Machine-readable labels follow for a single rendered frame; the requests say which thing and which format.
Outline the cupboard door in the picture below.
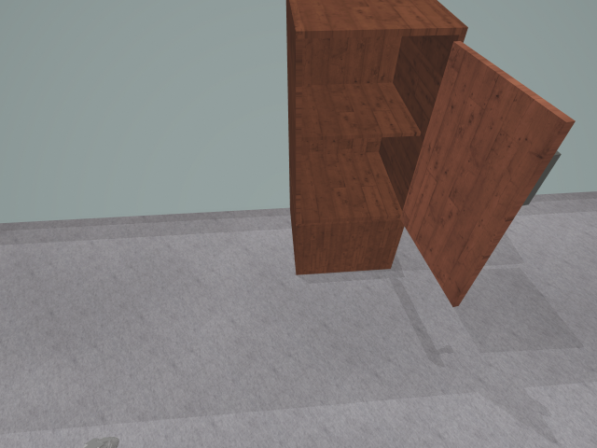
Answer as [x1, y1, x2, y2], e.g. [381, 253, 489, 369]
[400, 41, 576, 307]

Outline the handle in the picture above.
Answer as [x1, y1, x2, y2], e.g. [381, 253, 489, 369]
[523, 151, 562, 205]

